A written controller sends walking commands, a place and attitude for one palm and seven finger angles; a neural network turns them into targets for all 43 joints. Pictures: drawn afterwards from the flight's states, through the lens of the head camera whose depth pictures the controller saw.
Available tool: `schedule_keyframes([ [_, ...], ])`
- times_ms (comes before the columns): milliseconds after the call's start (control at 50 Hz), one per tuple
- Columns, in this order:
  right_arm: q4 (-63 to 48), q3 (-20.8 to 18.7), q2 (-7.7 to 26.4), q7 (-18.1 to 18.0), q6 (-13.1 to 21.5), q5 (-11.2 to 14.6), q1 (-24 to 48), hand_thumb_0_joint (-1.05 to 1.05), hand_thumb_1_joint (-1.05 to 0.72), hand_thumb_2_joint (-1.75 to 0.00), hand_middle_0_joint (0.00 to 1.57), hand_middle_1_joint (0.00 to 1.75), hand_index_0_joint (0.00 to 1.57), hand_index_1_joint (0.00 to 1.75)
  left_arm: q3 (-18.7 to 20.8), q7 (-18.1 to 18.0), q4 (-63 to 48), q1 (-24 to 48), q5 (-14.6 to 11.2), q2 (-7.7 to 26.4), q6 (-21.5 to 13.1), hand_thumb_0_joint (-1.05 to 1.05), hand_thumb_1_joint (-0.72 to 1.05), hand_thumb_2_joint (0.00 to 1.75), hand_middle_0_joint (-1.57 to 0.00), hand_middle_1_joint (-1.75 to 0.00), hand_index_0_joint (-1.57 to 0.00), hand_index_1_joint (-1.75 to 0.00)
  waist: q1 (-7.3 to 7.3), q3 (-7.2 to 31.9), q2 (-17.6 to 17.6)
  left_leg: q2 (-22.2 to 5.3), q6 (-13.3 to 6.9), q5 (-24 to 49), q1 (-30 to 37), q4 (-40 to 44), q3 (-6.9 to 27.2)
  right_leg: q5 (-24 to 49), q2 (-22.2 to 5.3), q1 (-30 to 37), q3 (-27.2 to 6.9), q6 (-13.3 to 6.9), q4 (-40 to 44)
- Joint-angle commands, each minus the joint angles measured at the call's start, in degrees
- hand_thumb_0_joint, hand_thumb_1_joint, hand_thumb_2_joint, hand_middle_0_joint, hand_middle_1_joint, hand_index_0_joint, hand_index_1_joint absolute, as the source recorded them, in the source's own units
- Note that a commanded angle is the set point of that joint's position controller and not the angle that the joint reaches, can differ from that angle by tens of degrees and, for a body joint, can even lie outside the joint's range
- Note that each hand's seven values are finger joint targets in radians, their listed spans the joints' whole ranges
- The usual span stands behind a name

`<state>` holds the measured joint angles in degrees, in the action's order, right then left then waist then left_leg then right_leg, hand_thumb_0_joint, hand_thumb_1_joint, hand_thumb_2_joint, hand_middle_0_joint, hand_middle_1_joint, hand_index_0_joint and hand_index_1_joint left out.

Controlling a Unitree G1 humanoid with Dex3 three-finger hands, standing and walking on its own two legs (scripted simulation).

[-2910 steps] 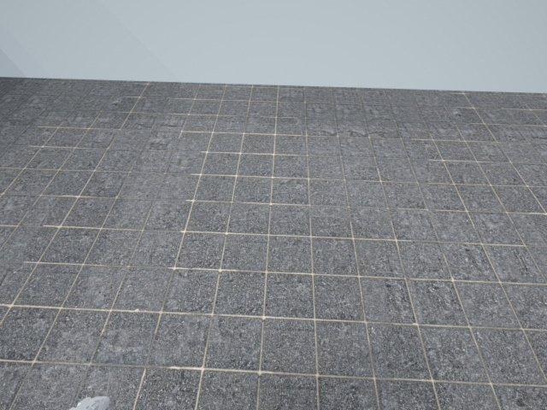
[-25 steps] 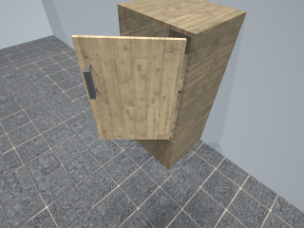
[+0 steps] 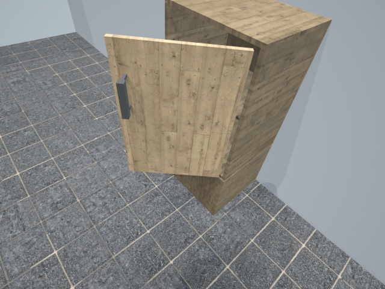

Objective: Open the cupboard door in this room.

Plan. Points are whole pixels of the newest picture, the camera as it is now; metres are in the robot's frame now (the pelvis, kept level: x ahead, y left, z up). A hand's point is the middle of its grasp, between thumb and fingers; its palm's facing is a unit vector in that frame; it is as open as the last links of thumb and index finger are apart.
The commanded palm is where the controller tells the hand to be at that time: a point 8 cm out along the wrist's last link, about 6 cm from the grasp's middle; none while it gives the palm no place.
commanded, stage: shuffle to correct the standing spot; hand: left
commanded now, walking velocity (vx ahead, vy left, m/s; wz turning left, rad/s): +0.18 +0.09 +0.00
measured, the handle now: (125, 96) +0.63 +0.26 +0.04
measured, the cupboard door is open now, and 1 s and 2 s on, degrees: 46 46 46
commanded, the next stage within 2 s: come to a stop and stand still in 0.34 s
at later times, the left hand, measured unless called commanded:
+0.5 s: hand out of the picture +0.08 +0.20 -0.16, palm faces +0.09 -0.98 -0.18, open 7.3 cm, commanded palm none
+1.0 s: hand out of the picture +0.12 +0.22 -0.16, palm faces +0.05 -0.98 -0.21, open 7.4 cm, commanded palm none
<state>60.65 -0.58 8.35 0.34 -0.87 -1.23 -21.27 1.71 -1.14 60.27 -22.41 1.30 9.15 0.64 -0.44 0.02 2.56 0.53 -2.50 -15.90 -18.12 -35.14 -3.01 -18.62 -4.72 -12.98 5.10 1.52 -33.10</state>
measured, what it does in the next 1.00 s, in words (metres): walks ahead: right foot, then left foot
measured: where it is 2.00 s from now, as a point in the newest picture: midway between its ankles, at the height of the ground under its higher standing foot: outside the picture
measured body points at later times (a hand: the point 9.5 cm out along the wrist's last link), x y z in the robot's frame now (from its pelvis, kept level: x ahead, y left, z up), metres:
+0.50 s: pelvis +0.09 +0.03 +0.01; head +0.09 +0.03 +0.46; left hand +0.08 +0.25 -0.14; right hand +0.10 -0.20 -0.14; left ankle +0.12 +0.14 -0.69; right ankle +0.06 -0.10 -0.73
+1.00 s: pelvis +0.09 +0.04 +0.00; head +0.10 +0.03 +0.45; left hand +0.12 +0.27 -0.15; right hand +0.16 -0.19 -0.15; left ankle +0.13 +0.17 -0.71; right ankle +0.09 -0.05 -0.73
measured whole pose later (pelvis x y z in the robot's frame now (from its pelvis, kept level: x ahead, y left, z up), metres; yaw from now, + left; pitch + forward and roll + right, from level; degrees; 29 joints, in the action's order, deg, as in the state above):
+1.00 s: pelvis +0.09 +0.04 +0.00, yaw +0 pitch -1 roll +0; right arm 57.7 -2.7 9.2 -1.0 -2.6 -0.8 -10.2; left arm 1.7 -1.4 56.2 -16.4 1.6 8.6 0.7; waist -0.6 -1.3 -1.0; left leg -2.0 -0.4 -22.0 -23.9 -43.9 -2.2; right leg -17.8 0.0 -14.3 5.9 -3.0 -32.5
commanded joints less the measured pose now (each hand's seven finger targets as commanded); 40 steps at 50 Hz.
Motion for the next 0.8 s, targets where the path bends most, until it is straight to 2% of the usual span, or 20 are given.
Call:
schedule_keyframes([
  [0,-1.9,-2.4,9.9,-1.1,2.1,-0.6,-9.2,0.00,-0.90,-0.90,0.20,0.30,0.20,0.30,0.8,-0.1,-5.6,2.6,0.5,3.0,-0.9,0.00,0.90,0.90,-0.20,-0.30,-0.20,-0.30,3.57,-8.8,-19.5,-14.6,-6.0,-23.5,5.0,25.0,25.0,-13.6,4.2,-19.4,3.1,-3.0,-11.9],
  [20,-1.7,-2.4,9.5,-1.4,2.4,-0.4,-8.9,0.00,-0.90,-0.90,0.20,0.30,0.20,0.30,0.5,0.2,-6.0,4.0,0.8,2.4,-1.2,0.00,0.90,0.90,-0.20,-0.30,-0.20,-0.30,3.44,-9.4,-15.9,-17.0,-9.7,-22.4,5.3,27.2,29.0,-12.5,2.9,-22.1,-0.2,-4.0,-21.0],
  [60,-2.5,-1.7,7.7,-1.4,3.3,-0.4,-5.0,0.00,-0.90,-0.90,0.20,0.30,0.20,0.30,0.5,0.7,-5.8,5.3,0.5,1.5,-2.2,0.00,0.90,0.90,-0.20,-0.30,-0.20,-0.30,1.82,-8.3,-8.9,-16.8,-11.2,-12.3,3.9,26.0,24.5,-8.5,-0.1,-21.3,-3.1,-4.3,-25.0],
  [120,-2.5,-1.2,6.7,-1.6,4.2,-0.3,-3.4,0.00,-0.90,-0.90,0.20,0.30,0.20,0.30,0.1,1.1,-5.1,4.7,0.3,0.1,-2.4,0.00,0.90,0.90,-0.20,-0.30,-0.20,-0.30,0.79,-3.7,-8.3,-13.6,-10.3,3.4,5.4,23.3,14.7,-5.6,0.2,-13.6,-0.9,-3.3,-15.4],
  [200,-1.7,-1.3,6.8,-1.7,3.6,-0.1,-3.6,0.00,-0.90,-0.90,0.20,0.30,0.20,0.30,0.2,0.9,-4.4,3.3,0.4,-0.6,-2.4,0.00,0.90,0.90,-0.20,-0.30,-0.20,-0.30,-0.31,-2.9,-6.2,-11.9,-9.1,2.8,2.8,20.0,11.1,-1.0,2.9,-3.0,1.3,-3.1,-2.2],
  [240,-1.9,-1.1,5.8,-1.6,3.4,0.3,-2.3,0.00,-0.90,-0.90,0.20,0.30,0.20,0.30,0.9,0.6,-3.5,0.3,0.4,1.1,-2.7,0.00,0.90,0.90,-0.20,-0.30,-0.20,-0.30,-2.17,-3.6,-4.1,-9.0,-6.2,-3.6,-4.5,15.3,8.9,2.6,1.7,7.8,-0.4,-3.5,6.8],
  [260,-2.6,-0.8,4.2,-1.3,3.5,0.6,-1.8,0.00,-0.90,-0.90,0.20,0.30,0.20,0.30,1.6,0.1,-2.7,-2.6,0.6,4.1,-3.1,0.00,0.90,0.90,-0.20,-0.30,-0.20,-0.30,-3.60,-3.5,2.4,-5.1,-3.7,-9.4,-13.6,8.3,5.0,-2.7,-5.0,16.4,-9.5,-5.8,11.1],
  [280,-4.1,-0.8,3.1,-0.8,3.5,0.5,-0.6,0.00,-0.90,-0.90,0.20,0.30,0.20,0.30,2.6,-0.3,-2.1,-6.7,0.5,8.6,-3.3,0.00,0.90,0.90,-0.20,-0.30,-0.20,-0.30,-5.03,-3.6,11.3,0.7,-0.4,-13.5,-22.2,-3.1,-1.7,-4.6,-17.3,21.1,-24.7,-11.4,17.7],
  [300,-5.7,-1.6,4.7,-0.5,3.4,-0.2,1.8,0.00,-0.90,-0.90,0.20,0.30,0.20,0.30,3.4,-0.4,-1.8,-9.0,0.2,11.2,-3.3,0.00,0.90,0.90,-0.20,-0.30,-0.20,-0.30,-5.53,-2.4,9.5,-0.1,0.5,-17.5,-23.4,-15.3,-1.2,-3.8,-23.9,18.8,-31.9,-16.4,21.8],
  [320,-5.6,-1.9,5.4,-0.3,3.1,-0.4,3.7,0.00,-0.90,-0.90,0.20,0.30,0.20,0.30,3.3,-0.7,-1.9,-7.5,0.1,10.0,-3.9,0.00,0.90,0.90,-0.20,-0.30,-0.20,-0.30,-4.60,-4.3,8.7,-2.4,0.7,-14.5,-23.9,-21.8,1.8,-1.1,-22.6,14.5,-30.8,-16.8,22.5],
  [380,-4.7,-2.1,3.6,0.8,2.0,-0.2,3.7,0.00,-0.90,-0.90,0.20,0.30,0.20,0.30,2.4,-0.9,-3.6,-0.3,0.4,6.6,-4.4,0.00,0.90,0.90,-0.20,-0.30,-0.20,-0.30,-0.38,-7.3,4.8,-5.4,1.8,-5.1,-18.6,-23.3,2.1,6.6,-16.5,4.0,-15.5,-13.1,22.5],
  [500,-3.6,-0.9,1.2,0.4,2.4,0.3,1.0,0.00,-0.90,-0.90,0.20,0.30,0.20,0.30,2.4,-0.4,-3.5,2.6,0.4,8.2,-2.9,0.00,0.90,0.90,-0.20,-0.30,-0.20,-0.30,1.34,-3.5,4.8,-1.0,3.6,7.7,4.7,3.6,-4.6,14.6,-7.8,-4.5,-2.5,-6.8,12.5],
  [520,-2.8,-1.0,2.7,0.0,2.6,0.3,-0.8,0.00,-0.90,-0.90,0.20,0.30,0.20,0.30,2.0,-0.5,-3.2,1.9,0.2,7.3,-2.2,0.00,0.90,0.90,-0.20,-0.30,-0.20,-0.30,1.70,-2.1,2.3,-2.4,3.9,11.8,9.3,7.8,-3.1,13.2,-6.0,-4.7,-1.6,-5.4,7.4],
  [540,-2.8,-1.6,6.4,-0.6,3.0,0.2,-2.1,0.00,-0.90,-0.90,0.20,0.30,0.20,0.30,1.4,-0.5,-2.9,-0.7,-0.1,5.3,-1.6,0.00,0.90,0.90,-0.20,-0.30,-0.20,-0.30,1.24,0.6,-6.4,-8.2,2.6,23.6,14.0,8.8,2.2,5.9,-3.0,-6.8,-0.4,-3.1,1.5],
  [560,-3.6,-2.2,10.6,-1.2,3.0,0.0,-2.6,0.00,-0.90,-0.90,0.20,0.30,0.20,0.30,1.0,-0.6,-3.0,-3.0,-0.6,3.3,-0.9,0.00,0.90,0.90,-0.20,-0.30,-0.20,-0.30,0.66,2.7,-14.5,-17.4,-2.2,32.8,12.4,12.3,12.0,-6.4,0.2,-6.7,1.4,-0.9,-2.1],
  [580,-4.7,-2.6,12.3,-1.5,2.3,-0.1,-1.8,0.00,-0.90,-0.90,0.20,0.30,0.20,0.30,0.6,-0.9,-3.4,-3.8,-0.2,2.6,-0.4,0.00,0.90,0.90,-0.20,-0.30,-0.20,-0.30,0.74,0.5,-11.6,-21.3,-5.9,30.8,6.3,14.4,14.7,-14.0,1.3,-4.2,0.1,-1.1,-7.4],
  [600,-4.4,-2.3,11.4,-2.1,2.7,-0.2,0.7,0.00,-0.90,-0.90,0.20,0.30,0.20,0.30,0.2,-0.9,-2.8,-2.9,-0.4,1.5,-0.3,0.00,0.90,0.90,-0.20,-0.30,-0.20,-0.30,0.23,-0.5,-13.7,-20.3,-7.0,33.8,5.8,16.7,16.1,-13.8,1.6,-6.2,-1.1,-1.1,-10.4],
  [620,-4.2,-2.1,10.5,-2.6,2.7,-0.1,2.4,0.00,-0.90,-0.90,0.20,0.30,0.20,0.30,0.2,-1.0,-1.9,-3.5,-0.4,1.9,0.0,0.00,0.90,0.90,-0.20,-0.30,-0.20,-0.30,0.12,2.1,-18.2,-20.1,-7.4,39.4,8.0,16.0,15.0,-13.2,1.0,-5.9,-2.3,-1.2,-13.6],
  [660,-4.5,-2.4,10.0,-3.0,2.1,0.0,5.0,0.00,-0.90,-0.90,0.20,0.30,0.20,0.30,0.6,-0.6,-1.9,-1.5,-0.4,3.2,0.4,0.00,0.90,0.90,-0.20,-0.30,-0.20,-0.30,0.50,2.6,-15.5,-19.6,-8.5,43.9,7.7,14.0,11.3,-12.5,0.8,-6.2,-3.4,-1.3,-15.9],
  [780,-5.9,-4.3,11.3,-3.5,0.9,-0.5,8.9,0.00,-0.90,-0.90,0.20,0.30,0.20,0.30,1.3,0.1,-4.4,-1.4,0.1,2.2,1.4,0.00,0.90,0.90,-0.20,-0.30,-0.20,-0.30,-0.22,4.1,-10.5,-19.9,-8.4,29.1,4.5,13.7,9.6,-8.2,2.3,-4.4,-2.9,-1.5,-10.6],
])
